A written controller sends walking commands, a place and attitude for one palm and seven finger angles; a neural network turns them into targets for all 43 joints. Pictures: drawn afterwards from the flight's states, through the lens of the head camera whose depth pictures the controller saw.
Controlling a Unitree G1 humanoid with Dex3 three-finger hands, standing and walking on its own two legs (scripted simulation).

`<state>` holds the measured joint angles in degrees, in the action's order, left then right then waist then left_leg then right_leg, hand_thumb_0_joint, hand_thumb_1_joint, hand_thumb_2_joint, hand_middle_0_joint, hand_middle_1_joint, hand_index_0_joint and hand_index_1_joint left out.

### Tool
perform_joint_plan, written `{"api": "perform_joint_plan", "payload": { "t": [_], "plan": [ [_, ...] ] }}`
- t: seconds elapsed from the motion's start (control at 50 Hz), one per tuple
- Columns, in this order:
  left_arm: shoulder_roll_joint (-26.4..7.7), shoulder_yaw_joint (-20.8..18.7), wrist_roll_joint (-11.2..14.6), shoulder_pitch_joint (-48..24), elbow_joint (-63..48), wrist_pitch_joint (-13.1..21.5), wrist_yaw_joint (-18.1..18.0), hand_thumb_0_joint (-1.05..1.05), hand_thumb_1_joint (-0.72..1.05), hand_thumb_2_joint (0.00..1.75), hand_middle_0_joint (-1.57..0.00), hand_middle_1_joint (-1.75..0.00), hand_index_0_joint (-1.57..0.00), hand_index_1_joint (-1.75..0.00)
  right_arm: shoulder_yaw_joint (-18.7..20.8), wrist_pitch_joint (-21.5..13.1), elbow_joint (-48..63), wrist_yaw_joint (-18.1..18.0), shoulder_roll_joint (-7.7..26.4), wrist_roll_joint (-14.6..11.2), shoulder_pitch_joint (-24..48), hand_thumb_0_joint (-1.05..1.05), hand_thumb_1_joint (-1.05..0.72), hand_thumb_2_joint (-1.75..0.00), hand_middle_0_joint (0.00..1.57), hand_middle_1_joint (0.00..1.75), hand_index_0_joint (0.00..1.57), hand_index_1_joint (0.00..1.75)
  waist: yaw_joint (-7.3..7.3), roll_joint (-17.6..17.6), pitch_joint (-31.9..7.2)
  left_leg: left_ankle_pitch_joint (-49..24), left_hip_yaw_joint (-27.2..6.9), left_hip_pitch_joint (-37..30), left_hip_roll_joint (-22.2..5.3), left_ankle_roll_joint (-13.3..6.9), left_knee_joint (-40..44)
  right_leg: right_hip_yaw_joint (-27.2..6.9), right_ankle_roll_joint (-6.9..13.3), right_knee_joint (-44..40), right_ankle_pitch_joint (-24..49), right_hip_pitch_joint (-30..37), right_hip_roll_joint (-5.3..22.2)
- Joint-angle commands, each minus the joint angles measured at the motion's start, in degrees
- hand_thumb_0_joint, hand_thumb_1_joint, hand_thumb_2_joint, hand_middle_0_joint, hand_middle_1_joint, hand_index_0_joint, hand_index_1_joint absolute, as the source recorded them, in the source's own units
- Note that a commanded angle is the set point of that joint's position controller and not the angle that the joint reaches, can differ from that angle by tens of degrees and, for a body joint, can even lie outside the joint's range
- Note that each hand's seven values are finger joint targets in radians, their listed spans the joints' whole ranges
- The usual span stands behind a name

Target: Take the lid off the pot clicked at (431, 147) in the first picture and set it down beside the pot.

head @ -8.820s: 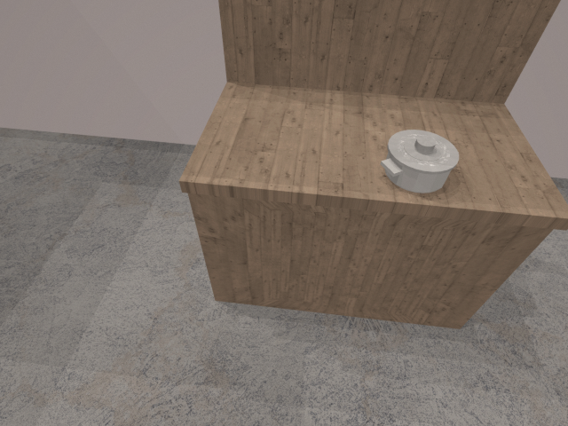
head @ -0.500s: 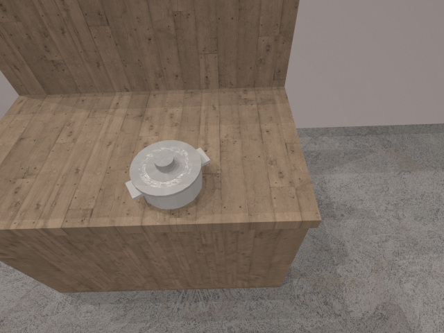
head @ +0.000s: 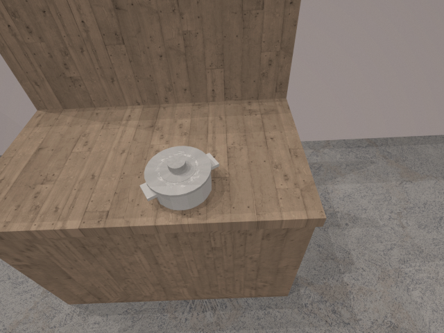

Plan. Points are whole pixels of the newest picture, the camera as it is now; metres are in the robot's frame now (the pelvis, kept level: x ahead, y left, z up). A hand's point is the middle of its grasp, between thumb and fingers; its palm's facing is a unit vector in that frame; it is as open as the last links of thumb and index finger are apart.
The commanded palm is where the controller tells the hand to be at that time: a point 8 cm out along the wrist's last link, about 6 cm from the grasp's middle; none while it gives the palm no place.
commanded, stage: look again from close up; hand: left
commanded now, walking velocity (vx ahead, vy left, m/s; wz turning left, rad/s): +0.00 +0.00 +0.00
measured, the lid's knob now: (176, 164) +0.50 +0.15 +0.00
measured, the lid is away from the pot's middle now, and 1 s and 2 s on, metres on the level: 0.00 0.00 0.00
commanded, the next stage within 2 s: lift the closed hand beside the body in 1.26 s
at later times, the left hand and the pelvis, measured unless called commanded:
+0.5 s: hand out of the picture +0.03 +0.16 -0.16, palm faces +0.02 -0.97 -0.23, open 7.3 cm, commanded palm none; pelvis +0.02 -0.02 +0.01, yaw +1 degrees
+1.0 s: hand out of the picture +0.02 +0.14 -0.17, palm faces +0.04 -0.98 -0.20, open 7.3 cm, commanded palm none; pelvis +0.03 -0.03 +0.01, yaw +1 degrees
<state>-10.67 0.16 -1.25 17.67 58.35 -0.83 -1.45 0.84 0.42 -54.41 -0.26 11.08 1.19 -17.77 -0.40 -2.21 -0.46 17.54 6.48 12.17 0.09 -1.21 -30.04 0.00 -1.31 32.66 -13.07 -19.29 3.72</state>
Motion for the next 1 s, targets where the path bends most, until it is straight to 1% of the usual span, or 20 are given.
{"api": "perform_joint_plan", "payload": {
  "t": [0.0, 0.02, 0.04, 0.08, 0.14, 0.2, 0.24, 0.28, 0.36, 0.4, 0.46, 0.5, 0.54, 0.58, 0.64, 0.7, 0.74, 0.86, 0.92, 0.98],
  "plan": [
    [-6.21, -1.24, 0.1, 0.42, -3.05, 1.59, -0.26, 0.0, 0.9, 0.9, -0.2, -0.3, -0.2, -0.3, 0.94, -1.56, 2.02, -0.46, 4.61, -0.3, -2.6, 0.0, -0.9, -0.9, 0.2, 0.3, 0.2, 0.3, 1.07, 4.63, 4.31, 4.66, -8.1, 2.72, -5.08, -0.95, 9.68, -5.82, 3.36, -9.25, -8.06, -1.81, 2.05],
    [-6.05, -1.17, 0.15, 0.54, -2.66, 1.71, -0.27, 0.0, 0.9, 0.9, -0.2, -0.3, -0.2, -0.3, 0.81, -1.64, 1.44, -0.49, 4.48, -0.31, -2.72, 0.0, -0.9, -0.9, 0.2, 0.3, 0.2, 0.3, 1.16, 3.99, 4.58, 3.27, -7.59, 2.23, -4.97, -0.8, 9.43, -6.03, 3.42, -9.57, -7.33, -1.92, 2.29],
    [-6.14, -1.1, 0.22, 0.79, -2.37, 1.91, -0.29, 0.0, 0.9, 0.9, -0.2, -0.3, -0.2, -0.3, 0.68, -1.79, 0.9, -0.47, 4.23, -0.4, -3.14, 0.0, -0.9, -0.9, 0.2, 0.3, 0.2, 0.3, 1.27, 4.57, 3.46, 1.42, -7.39, 1.25, -4.92, -0.77, 9.15, -5.92, 3.36, -9.58, -5.85, -1.07, 2.42],
    [-5.82, -1.09, 0.28, 0.91, -1.75, 2.0, -0.29, 0.0, 0.9, 0.9, -0.2, -0.3, -0.2, -0.3, 0.47, -2.03, -0.05, -0.64, 4.05, -0.45, -3.18, 0.0, -0.9, -0.9, 0.2, 0.3, 0.2, 0.3, 1.09, 3.36, 2.86, -1.14, -7.38, 0.49, -5.28, -0.74, 9.39, -5.38, 3.34, -9.28, -2.92, 0.13, 2.29],
    [-5.51, -0.95, 0.39, 1.5, -0.32, 2.32, -0.43, 0.0, 0.9, 0.9, -0.2, -0.3, -0.2, -0.3, 0.22, -2.32, -1.72, -0.8, 3.42, -0.55, -3.37, 0.0, -0.9, -0.9, 0.2, 0.3, 0.2, 0.3, 0.97, 3.35, 1.93, -5.07, -6.67, -0.61, -5.37, -0.41, 8.91, -4.89, 3.37, -8.8, 2.28, 2.29, 2.82],
    [-5.12, -0.89, 0.43, 1.53, 0.72, 2.39, -0.51, 0.0, 0.9, 0.9, -0.2, -0.3, -0.2, -0.3, 0.02, -2.38, -3.26, -1.02, 3.02, -0.57, -3.55, 0.0, -0.9, -0.9, 0.2, 0.3, 0.2, 0.3, 0.84, 3.1, 2.39, -6.64, -6.5, -0.86, -5.66, -0.16, 8.93, -4.43, 3.44, -8.61, 5.02, 3.29, 2.87],
    [-4.92, -0.9, 0.48, 1.71, 1.4, 2.5, -0.6, 0.0, 0.9, 0.9, -0.2, -0.3, -0.2, -0.3, -0.05, -2.5, -4.26, -1.12, 2.53, -0.57, -3.64, 0.0, -0.9, -0.9, 0.2, 0.3, 0.2, 0.3, 0.65, 1.65, 2.36, -8.03, -6.31, -1.3, -5.7, 0.03, 9.01, -4.08, 3.5, -8.42, 7.02, 4.2, 2.95],
    [-4.68, -0.87, 0.5, 1.61, 1.98, 2.43, -0.61, 0.0, 0.9, 0.9, -0.2, -0.3, -0.2, -0.3, -0.15, -2.38, -5.05, -1.26, 2.38, -0.57, -3.67, 0.0, -0.9, -0.9, 0.2, 0.3, 0.2, 0.3, 0.54, 2.58, 3.26, -7.78, -6.25, -0.97, -5.88, 0.1, 9.07, -3.94, 3.56, -8.72, 7.27, 4.38, 2.9],
    [-4.52, -0.92, 0.56, 1.71, 2.68, 2.49, -0.62, 0.0, 0.9, 0.9, -0.2, -0.3, -0.2, -0.3, -0.19, -2.49, -6.49, -1.39, 1.66, -0.53, -4.08, 0.0, -0.9, -0.9, 0.2, 0.3, 0.2, 0.3, 0.34, 1.91, 2.71, -9.17, -6.21, -1.97, -6.06, 0.12, 9.47, -3.43, 3.74, -8.73, 8.81, 5.49, 2.78],
    [-4.34, -0.88, 0.54, 1.44, 2.96, 2.49, -0.7, 0.0, 0.9, 0.9, -0.2, -0.3, -0.2, -0.3, -0.2, -2.46, -6.92, -1.43, 1.66, -0.54, -4.28, 0.0, -0.9, -0.9, 0.2, 0.3, 0.2, 0.3, 0.43, 1.57, 3.3, -9.47, -6.06, -1.64, -6.05, 0.31, 9.27, -3.46, 3.72, -8.72, 9.35, 5.57, 2.95],
    [-4.17, -0.94, 0.54, 1.38, 3.25, 2.44, -0.67, 0.0, 0.9, 0.9, -0.2, -0.3, -0.2, -0.3, -0.16, -2.39, -7.65, -1.51, 1.22, -0.52, -4.36, 0.0, -0.9, -0.9, 0.2, 0.3, 0.2, 0.3, 0.37, 2.81, 3.69, -8.94, -5.94, -2.14, -6.28, 0.24, 9.77, -3.2, 3.79, -9.2, 8.92, 5.5, 2.72],
    [-4.13, -0.92, 0.51, 1.15, 3.24, 2.44, -0.74, 0.0, 0.9, 0.9, -0.2, -0.3, -0.2, -0.3, -0.18, -2.46, -7.97, -1.51, 1.44, -0.54, -4.51, 0.0, -0.9, -0.9, 0.2, 0.3, 0.2, 0.3, 0.45, 2.11, 3.81, -9.8, -5.75, -2.26, -6.31, 0.38, 9.62, -3.15, 3.68, -8.96, 9.84, 5.65, 2.84],
    [-4.12, -0.94, 0.51, 1.14, 3.43, 2.53, -0.76, 0.0, 0.9, 0.9, -0.2, -0.3, -0.2, -0.3, -0.23, -2.52, -8.26, -1.53, 1.34, -0.59, -4.77, 0.0, -0.9, -0.9, 0.2, 0.3, 0.2, 0.3, 0.47, 3.0, 3.02, -10.07, -5.69, -2.71, -6.28, 0.4, 9.64, -3.21, 3.7, -9.03, 10.63, 6.45, 2.91],
    [-4.07, -0.95, 0.52, 1.1, 3.46, 2.48, -0.73, 0.0, 0.9, 0.9, -0.2, -0.3, -0.2, -0.3, -0.19, -2.45, -8.46, -1.57, 1.45, -0.57, -4.44, 0.0, -0.9, -0.9, 0.2, 0.3, 0.2, 0.3, 0.36, 2.88, 3.86, -9.79, -5.65, -2.5, -6.31, 0.39, 9.78, -3.24, 3.73, -9.28, 10.26, 6.01, 2.78],
    [-4.0, -1.0, 0.5, 1.12, 3.58, 2.53, -0.77, 0.0, 0.9, 0.9, -0.2, -0.3, -0.2, -0.3, -0.32, -2.59, -8.82, -1.59, 1.1, -0.61, -4.8, 0.0, -0.9, -0.9, 0.2, 0.3, 0.2, 0.3, 0.45, 1.66, 3.24, -10.54, -5.7, -2.95, -6.34, 0.45, 10.09, -3.24, 3.82, -9.31, 10.73, 6.66, 2.8],
    [-3.94, -1.09, 0.46, 1.08, 3.59, 2.51, -0.78, 0.0, 0.9, 0.9, -0.2, -0.3, -0.2, -0.3, -0.26, -2.54, -8.97, -1.64, 1.02, -0.64, -4.68, 0.0, -0.9, -0.9, 0.2, 0.3, 0.2, 0.3, 0.4, 2.73, 4.09, -10.08, -5.68, -2.7, -6.38, 0.47, 10.09, -3.27, 3.77, -9.73, 10.42, 6.41, 2.78],
    [-3.83, -1.07, 0.47, 1.25, 3.76, 2.6, -0.79, 0.0, 0.9, 0.9, -0.2, -0.3, -0.2, -0.3, -0.24, -2.63, -9.14, -1.65, 0.94, -0.63, -4.87, 0.0, -0.9, -0.9, 0.2, 0.3, 0.2, 0.3, 0.49, 2.36, 3.2, -11.11, -5.59, -3.6, -6.4, 0.48, 10.09, -3.14, 3.82, -9.59, 11.66, 6.84, 2.86],
    [-3.96, -0.96, 0.51, 1.67, 3.86, 2.57, -0.7, 0.0, 0.9, 0.9, -0.2, -0.3, -0.2, -0.3, -0.26, -2.46, -9.58, -1.64, 0.61, -0.68, -4.65, 0.0, -0.9, -0.9, 0.2, 0.3, 0.2, 0.3, 0.35, 3.17, 4.48, -9.21, -5.47, -3.37, -6.42, 0.41, 10.59, -3.05, 3.86, -10.78, 9.7, 6.28, 2.77],
    [-3.85, -1.0, 0.45, 1.88, 3.87, 2.67, -0.78, 0.0, 0.9, 0.9, -0.2, -0.3, -0.2, -0.3, -0.31, -2.55, -9.78, -1.64, 0.66, -0.7, -4.92, 0.0, -0.9, -0.9, 0.2, 0.3, 0.2, 0.3, 0.45, 2.27, 3.86, -9.97, -5.47, -3.46, -6.26, 0.57, 10.2, -3.41, 3.9, -10.7, 10.52, 6.83, 2.93],
    [-3.66, -0.94, 0.43, 2.22, 3.94, 2.6, -0.74, 0.0, 0.9, 0.9, -0.2, -0.3, -0.2, -0.3, -0.25, -2.47, -9.87, -1.63, 0.6, -0.73, -4.78, 0.0, -0.9, -0.9, 0.2, 0.3, 0.2, 0.3, 0.35, 2.15, 4.83, -8.6, -5.56, -3.03, -6.21, 0.49, 10.33, -3.39, 3.84, -11.35, 8.36, 6.1, 2.73]
  ]
}}
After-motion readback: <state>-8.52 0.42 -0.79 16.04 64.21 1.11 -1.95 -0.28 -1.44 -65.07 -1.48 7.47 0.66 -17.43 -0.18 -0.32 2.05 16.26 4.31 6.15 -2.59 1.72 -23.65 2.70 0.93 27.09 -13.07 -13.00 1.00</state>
